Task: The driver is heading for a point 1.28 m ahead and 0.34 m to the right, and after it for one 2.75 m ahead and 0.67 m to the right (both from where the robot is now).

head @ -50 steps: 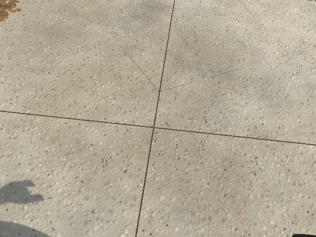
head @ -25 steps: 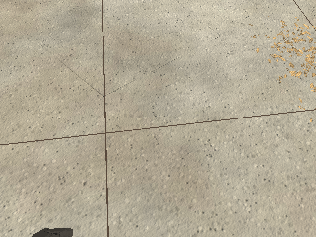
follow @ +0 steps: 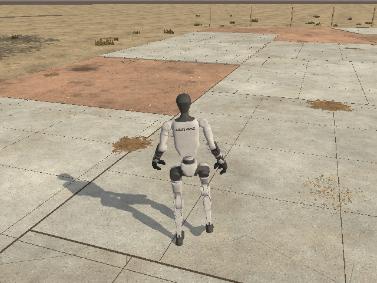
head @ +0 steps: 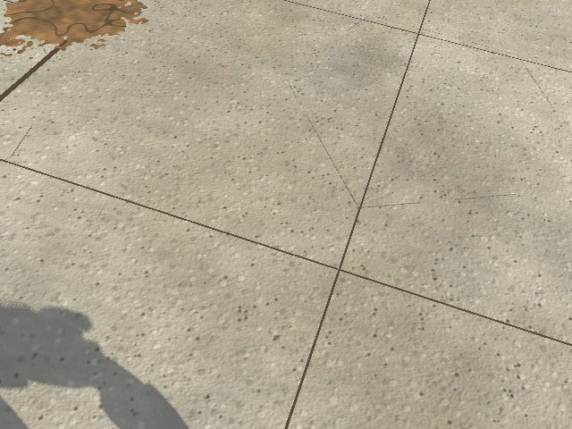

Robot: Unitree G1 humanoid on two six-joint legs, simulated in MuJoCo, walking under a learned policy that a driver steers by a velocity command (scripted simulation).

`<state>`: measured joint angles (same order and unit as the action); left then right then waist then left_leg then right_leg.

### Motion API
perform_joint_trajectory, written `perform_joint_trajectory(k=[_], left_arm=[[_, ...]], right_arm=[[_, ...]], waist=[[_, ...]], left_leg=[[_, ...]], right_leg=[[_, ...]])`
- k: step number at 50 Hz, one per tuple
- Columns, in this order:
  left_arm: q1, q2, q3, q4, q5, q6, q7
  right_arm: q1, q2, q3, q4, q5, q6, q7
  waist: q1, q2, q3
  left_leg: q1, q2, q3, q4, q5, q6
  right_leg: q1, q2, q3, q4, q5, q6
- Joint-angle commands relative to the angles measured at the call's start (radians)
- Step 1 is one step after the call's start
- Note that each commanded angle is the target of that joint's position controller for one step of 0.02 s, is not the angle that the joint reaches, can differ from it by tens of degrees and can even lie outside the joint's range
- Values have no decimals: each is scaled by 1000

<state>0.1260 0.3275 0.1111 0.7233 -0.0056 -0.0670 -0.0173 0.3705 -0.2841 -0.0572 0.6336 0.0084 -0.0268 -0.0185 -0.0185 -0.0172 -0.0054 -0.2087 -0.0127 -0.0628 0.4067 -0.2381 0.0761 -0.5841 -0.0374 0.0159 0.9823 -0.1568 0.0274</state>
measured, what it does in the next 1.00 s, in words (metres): walks ahead, turning right: right foot, then left foot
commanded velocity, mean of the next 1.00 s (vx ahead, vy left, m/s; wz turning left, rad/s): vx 0.90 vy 0.00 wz -0.29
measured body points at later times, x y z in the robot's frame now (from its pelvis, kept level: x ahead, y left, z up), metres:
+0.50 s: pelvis +0.32 -0.12 -0.04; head +0.35 -0.13 +0.41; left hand +0.49 +0.14 -0.15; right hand +0.34 -0.39 -0.16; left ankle +0.16 +0.08 -0.62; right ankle +0.35 -0.17 -0.75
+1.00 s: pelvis +0.80 -0.29 -0.02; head +0.81 -0.31 +0.43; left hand +1.04 -0.11 -0.12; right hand +0.68 -0.56 -0.16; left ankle +0.85 -0.26 -0.75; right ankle +0.66 -0.36 -0.63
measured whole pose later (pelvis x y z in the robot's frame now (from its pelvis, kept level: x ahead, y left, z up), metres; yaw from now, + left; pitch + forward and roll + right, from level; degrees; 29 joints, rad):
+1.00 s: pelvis +0.80 -0.29 -0.02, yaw -19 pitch -1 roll +2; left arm 0.16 0.27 -0.01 0.75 0.07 -0.10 -0.01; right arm 0.42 -0.33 -0.06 0.90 -0.01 -0.04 0.01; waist -0.06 -0.01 0.05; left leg -0.29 -0.19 0.01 0.49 -0.18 0.15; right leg -0.42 0.04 0.07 1.36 -0.29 -0.03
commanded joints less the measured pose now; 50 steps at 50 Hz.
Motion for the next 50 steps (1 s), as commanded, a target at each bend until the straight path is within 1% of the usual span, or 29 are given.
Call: perform_joint_trajectory(k=[1, 3, 5, 9, 14, 15, 17, 18, 19, 20, 21, 22, 23, 24, 25, 27, 30, 34, 36, 38, 40, 41, 42, 43, 44, 45, 47, 49, 50], left_arm=[[-37, 13, -24, -23, 101, 44, -30], [-66, 52, -14, -29, 65, 79, -52], [-95, 65, -9, -36, 41, 79, -62], [-69, 78, -5, -30, 47, 65, -72], [-125, 50, -38, -71, 46, 62, -96], [-135, 36, -47, -84, 43, 63, -94], [-66, 35, -52, -87, 31, 67, -73], [58, 60, -41, -64, 21, 65, -61], [259, 106, -21, -15, 18, 55, -51], [469, 176, 10, 43, 33, 46, -38], [428, 297, 40, 48, 36, 51, -22], [391, 291, 40, 28, 4, 49, -29], [380, 276, 41, 40, 14, 47, -20], [377, 233, 33, 51, 13, 42, -10], [333, 197, 22, 48, 18, 36, 0], [272, 129, -7, 37, 12, 21, 7], [290, 137, -12, 32, 0, -4, 7], [359, 105, -27, 77, -9, -27, 6], [384, 112, -33, 105, -10, -48, 7], [359, 160, -26, 112, 3, -58, 17], [318, 211, -13, 115, 40, -46, 35], [273, 216, -7, 109, 68, -31, 44], [197, 214, -6, 95, 80, -12, 51], [121, 174, -17, 75, 83, -11, 54], [253, 13, -54, 24, 24, -36, 20], [261, 59, -77, 11, 34, -56, 20], [91, 94, -89, -21, 56, -72, 10], [28, 59, -105, -67, 92, -42, 3], [36, 43, -116, -80, 97, -22, 0]], right_arm=[[50, -186, -45, -18, -29, -27, 25], [61, -158, -37, -15, -35, -25, 46], [74, -161, -35, -7, -43, -35, 39], [37, -163, -34, 23, -48, -58, 14], [24, -140, -27, 89, -60, -77, 6], [31, -144, -27, 107, -61, -74, 5], [27, -181, -31, 128, -60, -67, 1], [24, -208, -35, 133, -67, -52, -2], [-1, -236, -41, 124, -64, -37, -2], [-30, -226, -33, 111, -57, -42, -3], [-7, -50, 15, 46, -47, -61, 29], [-109, -85, 19, 5, -50, -87, 35], [-204, -127, 15, -24, -51, -103, 35], [-203, -123, 25, -20, -49, -113, 33], [-206, -107, 32, -16, -59, -109, 31], [-169, -95, 41, -5, -84, -69, 36], [-266, -83, 54, -49, -91, -30, 49], [-420, -26, 82, -81, -58, -46, 71], [-459, -36, 78, -75, -39, -50, 69], [-408, -81, 61, -46, -34, -53, 65], [-245, -144, 35, 12, -23, -51, 54], [-48, -183, 16, 78, -11, -45, 43], [181, -207, -2, 155, -6, -37, 31], [369, -253, -29, 201, -7, -24, 15], [277, -327, -51, 216, -30, -17, 19], [124, -251, -50, 168, -31, -17, 38], [66, -119, -24, 183, -22, -23, 40], [61, -107, -9, 219, -22, -38, 25], [65, -126, -11, 226, -20, -47, 25]], waist=[[-26, 189, 8], [-44, 186, 65], [-60, 157, 106], [-20, 108, 140], [-30, 101, 203], [-32, 97, 209], [7, 123, 115], [71, 148, 18], [165, 149, -96], [265, 69, -196], [142, -259, -185], [149, -195, -234], [151, -98, -123], [117, 15, -69], [74, 67, -14], [11, 46, 33], [15, 34, 112], [98, -20, 140], [126, -14, 115], [87, -45, 53], [-19, -103, -49], [-117, -111, -129], [-239, -79, -185], [-330, 13, -216], [-105, 478, -255], [-90, 243, -294], [-47, -63, -71], [23, -74, 51], [47, -28, 79]], left_leg=[[133, 174, -195, -303, -311, 88], [133, 200, -178, -338, -317, 87], [166, 245, -141, -353, -301, 83], [260, 296, -26, -361, -234, 58], [297, 289, 167, -407, -11, 39], [316, 286, 209, -384, 155, 36], [364, 282, 279, -192, 887, 22], [399, 289, 292, 11, 1217, 21], [332, 282, 296, 297, 1316, 19], [94, 237, 292, 642, 1102, -8], [-376, 18, 233, 1013, 44, -74], [-548, -70, 4, 1143, -157, -61], [-644, -1, -45, 1148, -86, -44], [-600, 54, -40, 1051, -27, -40], [-546, 93, -29, 963, -22, -46], [-463, 127, -20, 868, -44, -79], [-481, 135, 55, 695, -38, -122], [-388, 88, 179, 286, 320, -86], [-327, 58, 203, 167, 458, -35], [-268, 9, 207, 111, 438, 5], [-145, -68, 205, 142, 294, 34], [3, -102, 201, 179, 224, 47], [187, -89, 198, 133, 225, 65], [388, -4, 65, 194, 37, 125], [668, 254, -603, 59, -50, 329], [642, 298, -852, -104, -209, 386], [297, 242, -653, -170, -240, 303], [42, 140, -492, -195, -109, 248], [-31, 116, -459, -208, -73, 256]], right_leg=[[-166, -25, -61, -50, 90, 31], [-215, -28, -51, -40, 90, 38], [-285, 6, 29, -23, 105, 36], [-379, 22, 84, 8, 129, 2], [-283, -39, -68, -154, 80, -100], [-246, -31, -108, -196, 40, -132], [-53, 63, -208, -236, -73, -206], [71, 128, -235, -210, -154, -235], [292, 184, -227, -222, -221, -258], [625, 164, -77, -325, -255, -284], [850, -122, 507, -534, -617, -407], [894, -192, 929, -736, -604, -442], [865, -189, 822, -732, -447, -402], [750, -168, 701, -723, -298, -371], [622, -123, 581, -723, -222, -340], [464, -38, 436, -742, -133, -328], [335, 16, 359, -811, -17, -339], [366, 50, 204, -890, 436, -244], [485, 13, 163, -934, 608, -194], [647, -25, 107, -881, 860, -156], [764, -77, 63, -697, 1209, -123], [765, -94, 39, -498, 1330, -116], [692, -78, -15, -194, 1313, -105], [468, 10, -40, 285, 923, -97], [-73, 236, 5, 714, -257, -2], [-193, 168, 122, 707, -221, -41], [-139, 48, 133, 503, -111, -69], [-63, 8, 111, 364, -145, -47], [-56, -10, 99, 300, -170, -33]])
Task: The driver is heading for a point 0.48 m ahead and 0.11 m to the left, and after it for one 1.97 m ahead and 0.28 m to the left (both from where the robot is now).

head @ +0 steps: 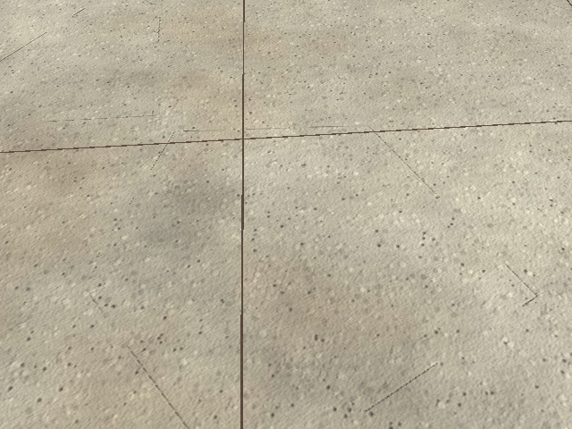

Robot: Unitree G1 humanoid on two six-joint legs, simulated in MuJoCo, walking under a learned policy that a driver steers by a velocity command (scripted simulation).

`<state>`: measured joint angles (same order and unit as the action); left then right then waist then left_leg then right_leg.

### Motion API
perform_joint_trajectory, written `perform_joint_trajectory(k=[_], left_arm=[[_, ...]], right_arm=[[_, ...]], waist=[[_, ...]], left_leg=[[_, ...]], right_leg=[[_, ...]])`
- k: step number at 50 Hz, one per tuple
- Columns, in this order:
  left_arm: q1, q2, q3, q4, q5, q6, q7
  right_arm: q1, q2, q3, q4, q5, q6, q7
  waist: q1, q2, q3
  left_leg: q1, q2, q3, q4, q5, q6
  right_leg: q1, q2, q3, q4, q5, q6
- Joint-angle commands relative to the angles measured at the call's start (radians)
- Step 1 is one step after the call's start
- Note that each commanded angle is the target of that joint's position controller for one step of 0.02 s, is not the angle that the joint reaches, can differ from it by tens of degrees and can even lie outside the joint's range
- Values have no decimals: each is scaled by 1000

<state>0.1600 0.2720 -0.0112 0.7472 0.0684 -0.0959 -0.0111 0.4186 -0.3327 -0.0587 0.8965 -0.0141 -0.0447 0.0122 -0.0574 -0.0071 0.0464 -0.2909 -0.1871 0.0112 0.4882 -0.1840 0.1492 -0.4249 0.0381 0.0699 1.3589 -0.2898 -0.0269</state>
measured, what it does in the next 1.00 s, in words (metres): walks ahead: right foot, then left foot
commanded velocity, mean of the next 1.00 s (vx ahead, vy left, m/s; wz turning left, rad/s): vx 1.00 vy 0.00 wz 0.26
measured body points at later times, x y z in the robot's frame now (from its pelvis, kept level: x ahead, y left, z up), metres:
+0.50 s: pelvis +0.48 -0.02 +0.01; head +0.50 -0.01 +0.46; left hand +0.36 +0.27 -0.11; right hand +0.77 -0.21 -0.08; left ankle +0.48 +0.09 -0.63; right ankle +0.45 -0.17 -0.73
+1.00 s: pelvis +0.92 +0.17 +0.00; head +0.94 +0.17 +0.45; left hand +1.02 +0.47 -0.10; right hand +0.95 -0.11 -0.14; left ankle +0.74 +0.21 -0.73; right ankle +1.14 +0.12 -0.66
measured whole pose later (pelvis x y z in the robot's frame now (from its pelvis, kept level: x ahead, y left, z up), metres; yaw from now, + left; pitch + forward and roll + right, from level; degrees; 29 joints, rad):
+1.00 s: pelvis +0.92 +0.17 +0.00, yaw +14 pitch +0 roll +2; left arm 0.12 0.30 0.04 0.76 0.02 -0.01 -0.07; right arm 0.46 -0.30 -0.05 0.94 -0.02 -0.12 0.00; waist -0.03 -0.02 0.04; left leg 0.18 -0.04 0.26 0.20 -0.38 0.00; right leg -0.79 -0.11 -0.09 0.91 0.03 -0.11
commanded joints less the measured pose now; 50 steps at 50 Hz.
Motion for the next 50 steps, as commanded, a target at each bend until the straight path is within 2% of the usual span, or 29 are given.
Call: perform_joint_trajectory(k=[1, 5, 9, 11, 12, 13, 14, 15, 16, 17, 18, 21, 23, 25, 26, 29, 31, 33, 34, 35, 36, 37, 38, 39, 41, 43, 46, 48, 50], left_arm=[[-14, 92, -3, -122, 24, 19, -8], [-241, 59, -34, -217, -20, 13, -27], [-275, 80, -21, -231, -35, 8, -14], [-196, 125, 2, -210, -31, -1, 2], [-62, 159, 21, -175, -33, -7, 14], [128, 206, 46, -132, -28, -14, 30], [366, 287, 80, -98, -1, -15, 52], [292, 357, 100, -95, 10, -1, 44], [200, 248, 95, -110, -3, 11, 39], [148, 156, 74, -109, -10, 10, 35], [145, 121, 67, -84, -3, 10, 30], [221, 64, 53, 10, -29, -12, 21], [226, 51, 50, 39, -47, -25, 10], [223, 59, 48, 58, -42, -41, 8], [193, 86, 51, 58, -35, -47, 5], [257, 152, 59, 107, -52, -40, 3], [293, 234, 69, 138, -57, -32, 4], [272, 280, 77, 151, -57, -10, 16], [284, 231, 64, 133, -53, -9, 13], [401, 44, 30, 92, -69, -8, 0], [339, 142, 56, 66, -94, -2, 15], [238, 161, 67, 51, -92, 3, 17], [230, 118, 57, 59, -85, 6, 9], [239, 98, 56, 84, -76, 20, 1], [284, 52, 55, 105, -57, 58, -16], [186, 27, 58, 68, -50, 82, -29], [39, -5, 45, -5, -51, 83, -47], [-33, 9, 39, -34, -56, 77, -62], [-82, 18, 36, -54, -51, 72, -77]], right_arm=[[16, -96, -15, -38, 3, -39, -3], [7, -119, -36, -58, 15, -52, 4], [80, -146, -55, -38, 27, -47, 11], [91, -167, -62, -31, 20, -41, -1], [67, -200, -69, -35, 14, -41, 0], [15, -199, -71, -51, 13, -49, 3], [-21, -73, -39, -89, 8, -62, -1], [85, 18, -5, -157, 58, -55, -3], [-2, -64, -10, -127, 27, -31, -15], [-94, -84, -18, -131, 10, -21, -6], [-139, -72, -18, -137, 3, -13, 7], [-215, 5, -2, -193, -18, 27, 42], [-293, 25, 12, -252, -20, 42, 56], [-348, 40, 33, -296, -30, 30, 71], [-361, 41, 46, -315, -30, 23, 75], [-473, 8, 57, -322, -28, 8, 86], [-408, -21, 52, -297, -38, -2, 70], [-82, -102, 14, -191, -55, -6, 32], [63, -191, -17, -144, -70, -5, 7], [49, -285, -37, -156, -89, -17, -7], [53, -260, -40, -176, -61, -15, -9], [-20, -185, -26, -148, -46, -23, -10], [-80, -127, -15, -137, -39, -33, -8], [-123, -89, -9, -133, -38, -42, -7], [-125, -33, 6, -111, -22, -58, -7], [-112, -8, 8, -80, 1, -79, -2], [-127, 19, 15, -59, -2, -98, -2], [-142, 0, 11, -57, -4, -103, -11], [-115, -52, 4, -48, 3, -106, -24]], waist=[[97, -20, 48], [29, 25, 98], [-36, 51, 19], [-2, 53, -62], [74, 50, -152], [180, 50, -245], [254, -85, -394], [136, -414, -522], [142, -211, -343], [151, -96, -211], [138, -28, -129], [91, -99, -46], [69, -93, -22], [45, -79, 10], [17, -85, 44], [40, -17, 111], [-14, -56, 52], [-188, -83, -143], [-226, -60, -248], [-82, 226, -382], [-120, 125, -474], [-77, 55, -260], [-31, 57, -119], [8, 51, -70], [67, 85, -33], [81, 75, 39], [99, 104, 96], [105, 66, 106], [104, 32, 103]], left_leg=[[-9, 273, -501, -310, -108, 189], [-194, 192, -383, -407, 42, 124], [40, 214, -394, -300, 364, 57], [155, 214, -393, -112, 616, 15], [155, 195, -374, 72, 685, -6], [27, 160, -360, 309, 578, -23], [-129, 115, -278, 639, 93, -15], [-393, 53, -158, 902, -320, -45], [-514, 163, -129, 941, -206, -33], [-522, 199, -105, 887, -122, -38], [-498, 226, -95, 854, -97, -47], [-511, 282, -79, 826, -102, -52], [-549, 295, -54, 793, -61, -52], [-505, 276, -68, 671, 33, -49], [-449, 276, -76, 520, 85, -45], [-197, 183, 85, 238, 176, -24], [-59, 136, 116, 190, 111, -5], [328, 119, 53, 113, 49, 22], [587, 246, -72, 123, -93, 19], [787, 600, -526, 47, -260, 47], [731, 657, -750, -111, -275, 53], [571, 585, -566, -143, -202, 35], [421, 544, -437, -181, -106, 28], [322, 497, -331, -217, -62, 7], [190, 473, -198, -288, -40, -2], [173, 458, -75, -343, 58, -22], [130, 386, 143, -381, 265, -56], [119, 350, 238, -415, 325, -70], [173, 369, 283, -412, 581, -82]], right_leg=[[-210, -105, 27, -160, -56, 35], [-11, -105, -65, -629, 279, 77], [71, -51, -77, -805, 410, 56], [183, -6, -74, -868, 283, 38], [335, 1, -72, -875, 212, 25], [568, -79, -8, -841, 129, 3], [797, -338, 240, -841, -229, -28], [923, -574, 804, -1051, -433, -141], [787, -502, 737, -1089, -533, -134], [661, -446, 526, -1076, -365, -112], [554, -404, 381, -1088, -146, -101], [445, -340, 126, -1106, 176, -60], [417, -328, 0, -1138, 336, -38], [330, -283, -82, -1196, 423, -52], [273, -281, -117, -1233, 424, -60], [207, -256, -184, -1379, 584, -96], [325, -282, -182, -1210, 1111, -108], [301, -270, -173, -765, 1196, -89], [110, -200, -162, -442, 846, -83], [-178, -56, -108, -12, -219, -71], [-248, -32, 24, 126, -153, -89], [-310, -87, 18, 79, -22, -89], [-310, -123, -3, 12, 25, -82], [-268, -149, 1, -28, 43, -74], [-195, -173, -5, -56, 44, -56], [-281, -198, -17, -97, 68, -50], [-314, -191, -81, -241, 245, -56], [-238, -164, -142, -435, 356, -81], [-132, -107, -218, -588, 441, -117]])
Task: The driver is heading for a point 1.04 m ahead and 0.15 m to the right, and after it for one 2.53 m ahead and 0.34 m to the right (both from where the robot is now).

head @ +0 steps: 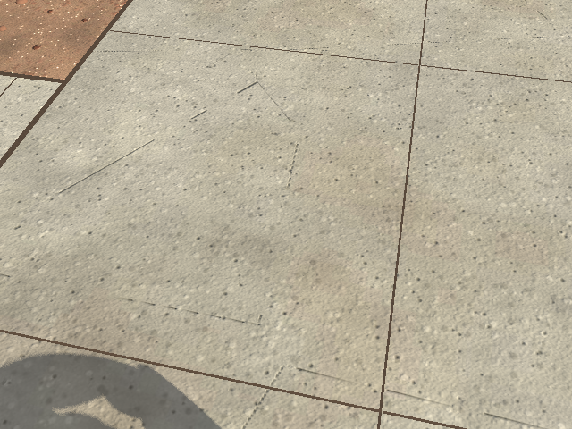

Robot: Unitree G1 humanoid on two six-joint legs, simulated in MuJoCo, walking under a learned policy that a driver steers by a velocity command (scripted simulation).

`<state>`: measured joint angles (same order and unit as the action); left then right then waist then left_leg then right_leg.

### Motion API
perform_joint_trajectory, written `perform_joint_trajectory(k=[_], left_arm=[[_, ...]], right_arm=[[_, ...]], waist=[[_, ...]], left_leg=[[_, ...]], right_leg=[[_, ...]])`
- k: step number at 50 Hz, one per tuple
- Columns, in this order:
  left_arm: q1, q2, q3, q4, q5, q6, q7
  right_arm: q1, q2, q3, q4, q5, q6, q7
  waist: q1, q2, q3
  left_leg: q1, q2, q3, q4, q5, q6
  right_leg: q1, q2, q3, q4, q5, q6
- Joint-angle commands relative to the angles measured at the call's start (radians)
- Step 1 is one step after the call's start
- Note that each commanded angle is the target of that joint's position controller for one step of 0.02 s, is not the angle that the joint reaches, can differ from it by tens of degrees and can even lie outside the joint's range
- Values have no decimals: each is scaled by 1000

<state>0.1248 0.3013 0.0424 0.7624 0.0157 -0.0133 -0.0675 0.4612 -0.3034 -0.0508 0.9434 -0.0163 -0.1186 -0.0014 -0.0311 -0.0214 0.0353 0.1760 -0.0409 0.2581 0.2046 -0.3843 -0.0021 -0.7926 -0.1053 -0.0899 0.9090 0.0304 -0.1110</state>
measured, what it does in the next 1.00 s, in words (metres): walks ahead: right foot, then left foot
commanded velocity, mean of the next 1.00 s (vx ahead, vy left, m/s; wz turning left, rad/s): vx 0.95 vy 0.00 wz -0.07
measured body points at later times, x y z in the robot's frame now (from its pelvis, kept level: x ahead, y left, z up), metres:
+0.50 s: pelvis +0.48 -0.07 +0.00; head +0.51 -0.09 +0.45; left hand +0.56 +0.21 -0.11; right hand +0.65 -0.36 -0.07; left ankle +0.75 -0.02 -0.68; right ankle +0.29 -0.04 -0.72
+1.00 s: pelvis +0.95 -0.20 -0.01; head +0.99 -0.20 +0.44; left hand +1.26 -0.05 -0.04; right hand +0.83 -0.47 -0.13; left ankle +0.76 -0.07 -0.70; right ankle +1.09 -0.35 -0.73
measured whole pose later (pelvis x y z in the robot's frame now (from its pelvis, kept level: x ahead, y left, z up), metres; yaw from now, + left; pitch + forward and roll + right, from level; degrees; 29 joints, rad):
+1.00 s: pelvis +0.95 -0.20 -0.01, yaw -2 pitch +2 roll +1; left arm -0.10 0.24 -0.05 0.56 0.02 -0.12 0.00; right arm 0.54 -0.27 -0.08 0.89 0.02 -0.05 0.00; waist -0.16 -0.02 0.04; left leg -0.02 -0.16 -0.27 0.66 -0.50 0.06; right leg -0.51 -0.02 0.08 0.46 0.04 0.00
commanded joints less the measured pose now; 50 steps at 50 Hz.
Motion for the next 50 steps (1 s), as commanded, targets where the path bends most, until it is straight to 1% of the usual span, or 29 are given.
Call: perform_joint_trajectory(k=[1, 3, 5, 6, 7, 8, 9, 10, 11, 14, 17, 19, 21, 23, 26, 28, 29, 30, 31, 33, 35, 37, 41, 43, 46, 47, 48, 49, 50], left_arm=[[-28, 6, -13, -62, 2, -12, -22], [136, 65, 7, -19, -6, -9, -11], [495, 156, 55, 82, -4, -3, 16], [502, 200, 81, 99, -12, 4, 41], [399, 278, 92, 87, -8, 16, 48], [342, 338, 107, 32, 3, 22, 51], [312, 269, 100, 12, 7, 18, 59], [282, 211, 86, 25, 4, 11, 63], [262, 191, 77, 34, -2, -3, 65], [225, 154, 58, 23, -15, -47, 69], [262, 163, 64, 21, -16, -65, 64], [310, 141, 62, 41, -28, -71, 60], [363, 128, 55, 65, -35, -86, 54], [383, 136, 52, 83, -21, -95, 58], [351, 209, 64, 92, 14, -93, 82], [245, 220, 68, 76, 55, -65, 96], [188, 174, 54, 51, 60, -64, 101], [331, 34, 22, 2, -8, -84, 70], [272, 87, 2, -2, 22, -101, 75], [89, 111, -6, -51, 34, -119, 64], [36, 77, -24, -102, 66, -93, 54], [37, 58, -41, -126, 72, -67, 48], [-193, 30, -75, -225, 35, -70, 27], [-224, 18, -77, -235, 23, -73, 30], [-209, 39, -68, -239, 30, -87, 56], [-157, 63, -57, -228, 32, -93, 68], [-50, 87, -45, -204, 29, -102, 81], [117, 146, 3, -196, -24, -124, 95], [276, 202, 11, -143, -20, -115, 103]], right_arm=[[-138, -111, -10, -94, 6, -28, -17], [-154, -191, -31, -115, -3, 5, -33], [-225, -223, -45, -147, -18, 48, -34], [-223, -164, -35, -132, -23, 53, -14], [-179, 1, 12, -199, -43, 33, -3], [-148, -23, 25, -307, -19, 6, 0], [-230, -92, 22, -300, -29, -16, -2], [-264, -114, 18, -293, -28, -19, -2], [-283, -98, 25, -295, -44, -9, -5], [-281, -63, 40, -300, -61, 55, 2], [-472, -35, 57, -381, -45, 61, 16], [-510, -1, 70, -385, -32, 52, 28], [-544, 16, 74, -384, -16, 45, 33], [-580, -13, 62, -389, -9, 43, 29], [-425, -102, 22, -342, -4, 39, 19], [-25, -163, -15, -214, 14, 50, -1], [174, -212, -37, -168, 8, 61, -13], [122, -292, -61, -152, -6, 65, -1], [-12, -201, -57, -188, -6, 72, 19], [-55, -100, -37, -165, -2, 66, 23], [-35, -78, -22, -118, -1, 54, 8], [-23, -112, -29, -110, 9, 39, 8], [-28, -135, -48, -130, 15, 31, 14], [10, -149, -58, -119, 28, 31, 23], [96, -150, -67, -86, 30, 53, 12], [98, -158, -69, -84, 29, 56, 5], [56, -177, -75, -96, 35, 55, 1], [-23, -52, -40, -149, 79, 57, -4], [-10, 38, -8, -186, 18, 62, -14]], waist=[[91, 53, 82], [185, 118, -38], [352, 108, -203], [326, -12, -147], [160, -258, -78], [116, -272, -288], [128, -56, -174], [82, 74, -63], [43, 109, -11], [-18, 117, 36], [43, 83, 86], [91, 49, 59], [142, 8, 36], [162, -4, 33], [56, -81, -78], [-160, -88, -223], [-248, -7, -291], [-56, 466, -356], [-69, 210, -294], [-36, -57, -95], [30, -44, 2], [59, 22, 30], [4, 56, 99], [-32, 59, 72], [-61, 62, -7], [-36, 80, -58], [34, 98, -112], [157, 86, -290], [164, -115, -436]], left_leg=[[-228, 233, 43, -67, 1021, 59], [-124, 260, 37, 182, 1404, 42], [-240, 282, -9, 710, 1358, 60], [-422, 144, -19, 1102, 640, 35], [-800, -8, -105, 1485, -137, -3], [-1018, -20, -312, 1538, -118, -4], [-1072, 44, -352, 1446, -32, 5], [-1021, 87, -355, 1326, 47, 4], [-956, 115, -354, 1249, 47, -9], [-794, 179, -329, 1035, 36, -62], [-771, 169, -268, 744, 241, -79], [-732, 141, -221, 531, 465, -45], [-669, 112, -180, 407, 626, 3], [-684, 89, -163, 321, 616, 52], [-574, -7, -145, 301, 413, 107], [-273, -29, -145, 294, 285, 147], [-32, 76, -291, 390, 87, 196], [271, 336, -1007, 202, -91, 407], [227, 342, -1183, 56, -186, 432], [-76, 277, -937, 30, -66, 362], [-290, 177, -796, 5, 46, 314], [-386, 136, -742, -25, 87, 323], [-600, 62, -640, -121, 228, 276], [-563, 58, -624, -80, 500, 230], [-359, 23, -604, 152, 893, 138], [-332, 7, -614, 266, 976, 101], [-356, -18, -619, 426, 951, 70], [-526, -27, -674, 686, 636, 19], [-711, -115, -506, 970, -284, -4]], right_leg=[[289, 84, -94, -161, 120, -47], [451, 166, -119, -155, -9, -73], [835, 211, -50, -177, -184, -126], [924, 176, 62, -246, -260, -164], [1002, 34, 392, -229, -36, -238], [1171, -119, 876, -549, -400, -398], [1069, -147, 962, -709, -580, -344], [901, -117, 880, -714, -544, -288], [761, -75, 784, -698, -411, -264], [482, 44, 561, -722, -244, -240], [422, 116, 471, -755, -78, -212], [512, 140, 383, -751, 105, -150], [604, 101, 355, -795, 242, -105], [768, 66, 310, -791, 391, -71], [982, -2, 244, -587, 878, -21], [939, -3, 163, -143, 995, -9], [706, 52, 120, 269, 681, -2], [190, 279, 126, 673, -385, 108], [14, 216, 204, 683, -400, 70], [56, 108, 222, 506, -297, 63], [124, 71, 206, 370, -325, 90], [131, 44, 180, 251, -370, 115], [299, 48, 93, -169, -96, 162], [400, 88, 72, -273, 73, 155], [461, 169, 72, -405, 55, 130], [550, 193, 82, -447, 43, 120], [688, 168, 107, -509, 119, 109], [1038, 4, 288, -470, 219, 48], [1276, -250, 417, -283, 710, 24]])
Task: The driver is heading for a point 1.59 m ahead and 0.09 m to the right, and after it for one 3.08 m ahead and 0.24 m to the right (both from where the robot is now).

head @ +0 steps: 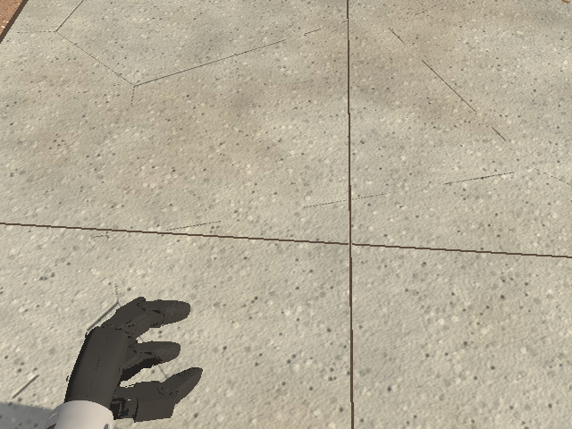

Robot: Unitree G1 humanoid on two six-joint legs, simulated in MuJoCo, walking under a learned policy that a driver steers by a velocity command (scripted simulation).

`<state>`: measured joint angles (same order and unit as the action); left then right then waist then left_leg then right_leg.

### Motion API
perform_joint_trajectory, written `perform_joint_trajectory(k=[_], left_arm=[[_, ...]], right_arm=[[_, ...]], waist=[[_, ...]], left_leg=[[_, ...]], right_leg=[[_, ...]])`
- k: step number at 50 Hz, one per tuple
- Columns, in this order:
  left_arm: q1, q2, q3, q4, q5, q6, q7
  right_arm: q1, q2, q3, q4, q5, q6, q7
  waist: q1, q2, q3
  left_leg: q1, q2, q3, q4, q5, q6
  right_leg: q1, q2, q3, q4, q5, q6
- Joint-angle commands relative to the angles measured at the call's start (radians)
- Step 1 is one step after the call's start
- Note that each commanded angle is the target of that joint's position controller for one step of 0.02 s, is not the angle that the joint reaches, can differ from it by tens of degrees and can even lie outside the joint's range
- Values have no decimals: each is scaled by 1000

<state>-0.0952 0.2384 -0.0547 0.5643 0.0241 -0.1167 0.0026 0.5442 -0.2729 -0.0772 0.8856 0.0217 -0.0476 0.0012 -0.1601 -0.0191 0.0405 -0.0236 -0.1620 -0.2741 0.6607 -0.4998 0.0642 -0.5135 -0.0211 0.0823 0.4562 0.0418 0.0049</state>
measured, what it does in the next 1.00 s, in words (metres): walks ahead, turning right: left foot, then right foot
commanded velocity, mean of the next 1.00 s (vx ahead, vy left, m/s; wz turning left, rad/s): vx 0.12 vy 0.00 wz -0.21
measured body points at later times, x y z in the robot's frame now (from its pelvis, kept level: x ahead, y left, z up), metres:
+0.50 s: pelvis +0.20 +0.01 +0.02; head +0.24 +0.03 +0.46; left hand +0.25 +0.31 -0.11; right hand +0.45 -0.20 -0.05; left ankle +0.26 +0.13 -0.72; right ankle +0.17 -0.13 -0.64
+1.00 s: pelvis +0.23 -0.04 +0.03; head +0.26 -0.09 +0.47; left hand +0.47 +0.18 -0.04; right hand +0.31 -0.36 -0.09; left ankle +0.31 +0.11 -0.65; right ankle +0.23 -0.12 -0.72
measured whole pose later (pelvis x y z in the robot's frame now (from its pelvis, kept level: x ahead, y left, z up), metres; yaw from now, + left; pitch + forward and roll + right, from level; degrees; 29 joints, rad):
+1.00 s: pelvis +0.23 -0.04 +0.03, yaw -17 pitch +2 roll +3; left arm 0.17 0.28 0.06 0.65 0.01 0.02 0.04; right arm 0.09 -0.31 -0.10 0.76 0.00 0.02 -0.04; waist -0.01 0.04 0.03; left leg -0.56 0.01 -0.05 0.98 -0.27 -0.08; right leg -0.29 0.06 0.08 0.45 -0.19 -0.07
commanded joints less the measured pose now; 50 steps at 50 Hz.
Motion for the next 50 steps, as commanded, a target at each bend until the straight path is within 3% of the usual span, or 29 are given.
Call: perform_joint_trajectory(k=[1, 2, 3, 4, 6, 8, 10, 14, 16, 17, 18, 19, 20, 21, 23, 26, 29, 31, 34, 35, 36, 37, 38, 39, 40, 41, 45, 47, 50], left_arm=[[497, 277, 118, 53, -9, 7, 18], [387, 217, 123, 14, -4, 27, 24], [319, 134, 107, 10, -3, 39, 32], [263, 113, 101, 19, -6, 48, 29], [183, 100, 107, 42, -12, 51, 24], [140, 119, 122, 73, -15, 38, 16], [150, 164, 140, 108, -18, 32, 14], [178, 182, 141, 169, -68, 26, -9], [191, 194, 139, 192, -77, 25, -21], [228, 173, 129, 206, -65, 24, -26], [255, 144, 116, 193, -33, 22, -30], [385, 104, 98, 199, -37, 34, -27], [372, 198, 125, 209, -61, 58, -21], [353, 234, 144, 195, -73, 77, -17], [353, 213, 153, 201, -63, 122, 10], [396, 144, 148, 188, -50, 169, 32], [356, 117, 143, 144, -42, 175, 19], [346, 131, 150, 120, -40, 176, 0], [411, 141, 169, 124, -36, 182, -17], [443, 169, 184, 134, -24, 181, -10], [454, 303, 219, 110, -17, 171, 12], [435, 364, 219, 72, 12, 146, 8], [423, 345, 218, 68, 20, 120, -4], [381, 323, 214, 61, 0, 105, -1], [323, 282, 204, 51, -29, 108, 9], [282, 246, 192, 38, -47, 117, 21], [282, 195, 170, 8, -33, 129, 48], [290, 166, 153, 17, -25, 126, 49], [250, 92, 116, 39, 5, 121, 38]], right_arm=[[76, -49, 23, -170, 21, -11, -14], [19, -134, 4, -179, 31, 6, -23], [-85, -165, -12, -196, 33, 24, -32], [-118, -153, -19, -203, 24, 42, -40], [-132, -102, -22, -240, 18, 69, -41], [-192, -35, -4, -285, 11, 78, -36], [-218, -19, 8, -292, -6, 63, -20], [-283, -42, 16, -281, -26, 37, 16], [-295, -87, 2, -278, -38, 25, 13], [-300, -129, -10, -282, -47, 21, 3], [-286, -219, -27, -306, -65, 19, -15], [-282, -250, -33, -324, -88, 32, -29], [-273, -216, -29, -326, -68, 48, -27], [-300, -202, -23, -319, -46, 57, -27], [-406, -162, -14, -318, -30, 60, -32], [-514, -129, -14, -313, -51, 54, -43], [-551, -123, -22, -297, -42, 43, -53], [-538, -137, -32, -275, -31, 43, -53], [-549, -130, -38, -245, 1, 50, -47], [-513, -94, -34, -221, 7, 56, -43], [-479, -54, -26, -228, -25, 68, -39], [-583, -53, -22, -291, -44, 67, -47], [-615, -84, -30, -292, -35, 65, -52], [-608, -96, -37, -282, -23, 59, -57], [-581, -108, -45, -258, -29, 55, -66], [-565, -121, -51, -249, -36, 52, -71], [-503, -93, -42, -209, -24, 46, -51], [-493, -77, -30, -197, -21, 53, -47], [-457, -45, -9, -168, -19, 62, -31]], waist=[[218, -310, -633], [220, -210, -556], [225, -142, -369], [190, -76, -255], [122, -101, -100], [112, -110, -44], [114, -69, -106], [122, -46, -147], [98, -20, -133], [99, 1, -128], [104, 100, -187], [122, 289, -345], [78, 243, -381], [93, 210, -327], [140, 172, -207], [200, 177, -147], [198, 165, -164], [192, 169, -181], [233, 138, -174], [236, 46, -131], [207, -288, -52], [214, -352, -67], [236, -224, -108], [206, -170, -91], [175, -102, -94], [158, -107, -105], [159, -78, -195], [170, -79, -200], [168, -103, -174]], left_leg=[[-650, 48, 49, 785, -225, -96], [-697, 146, 88, 816, -103, -124], [-747, 177, 155, 786, -36, -142], [-740, 205, 191, 795, 0, -160], [-674, 261, 206, 691, 30, -158], [-610, 275, 228, 512, 55, -153], [-474, 253, 228, 283, 217, -116], [-281, 191, 231, -31, 454, -61], [-153, 151, 263, -184, 588, -29], [-69, 173, 254, -215, 694, -7], [68, 347, 124, -159, 1212, 43], [232, 626, -85, -134, 1402, 228], [187, 608, -81, -162, 1283, 272], [147, 566, -18, -194, 1075, 248], [-21, 513, 68, -280, 731, 190], [-222, 480, 213, -356, 582, 163], [-236, 491, 296, -346, 562, 139], [-200, 520, 315, -326, 566, 130], [-211, 505, 378, -208, 466, 53], [-278, 439, 424, -70, 316, -13], [-516, 296, 517, 251, -5, -124], [-710, 150, 322, 490, -191, -154], [-752, 152, 221, 574, -147, -127], [-761, 163, 185, 564, -45, -101], [-761, 184, 170, 536, 43, -96], [-735, 185, 165, 511, 95, -100], [-666, 157, 186, 469, 206, -127], [-624, 181, 199, 390, 224, -143], [-452, 238, 212, 211, 255, -151]], right_leg=[[1109, -586, 576, 139, 634, -282], [987, -500, 536, 59, 407, -282], [834, -415, 336, 29, 383, -241], [685, -352, 240, -10, 394, -217], [427, -300, 87, -115, 320, -195], [289, -285, 0, -187, 341, -212], [264, -246, -70, -170, 400, -217], [281, -224, -80, -123, 314, -204], [255, -182, -63, -43, 195, -152], [215, -138, -63, 17, 116, -109], [131, -60, -101, 166, -168, -37], [-25, -2, -102, 441, -705, 31], [-48, -3, -47, 631, -798, 54], [-118, -23, -41, 719, -757, 56], [-139, -60, -53, 739, -626, 76], [-16, -63, -103, 692, -504, 101], [80, -89, -110, 496, -399, 68], [125, -84, -132, 405, -370, 42], [253, -35, -188, 196, -269, -23], [304, -20, -131, 88, -181, -69], [368, -232, 221, -71, 184, -176], [369, -334, 507, -137, 220, -352], [388, -328, 473, -164, 70, -358], [392, -275, 412, -160, -1, -302], [395, -235, 352, -135, -32, -243], [378, -215, 319, -119, -21, -214], [438, -182, 234, -82, 122, -199], [449, -179, 192, -82, 137, -199], [358, -155, 118, -112, 14, -194]])
Keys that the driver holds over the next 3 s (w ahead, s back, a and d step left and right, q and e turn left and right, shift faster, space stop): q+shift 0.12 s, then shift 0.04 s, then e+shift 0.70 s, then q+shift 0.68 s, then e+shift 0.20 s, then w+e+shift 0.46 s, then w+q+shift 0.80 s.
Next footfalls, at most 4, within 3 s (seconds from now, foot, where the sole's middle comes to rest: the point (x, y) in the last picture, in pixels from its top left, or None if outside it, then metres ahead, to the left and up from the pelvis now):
0.34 left None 0.30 0.14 -0.75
0.70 right None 0.27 -0.13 -0.75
1.32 left None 0.29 0.09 -0.75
2.06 right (334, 394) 0.49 -0.17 -0.75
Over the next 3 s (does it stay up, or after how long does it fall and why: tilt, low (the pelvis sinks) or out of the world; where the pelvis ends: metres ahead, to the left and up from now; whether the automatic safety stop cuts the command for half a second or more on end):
stays up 1.24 -0.26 0.00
